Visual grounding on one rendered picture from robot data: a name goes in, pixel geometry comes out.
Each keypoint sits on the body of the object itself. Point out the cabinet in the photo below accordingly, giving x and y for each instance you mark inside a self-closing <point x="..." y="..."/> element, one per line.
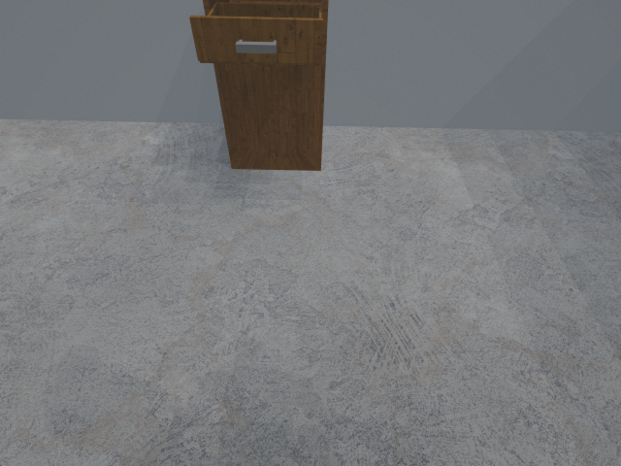
<point x="273" y="114"/>

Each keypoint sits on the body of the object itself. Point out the drawer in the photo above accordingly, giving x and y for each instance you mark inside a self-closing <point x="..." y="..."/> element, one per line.
<point x="297" y="29"/>

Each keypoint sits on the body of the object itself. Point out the handle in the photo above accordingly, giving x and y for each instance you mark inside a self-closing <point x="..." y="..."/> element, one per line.
<point x="256" y="47"/>

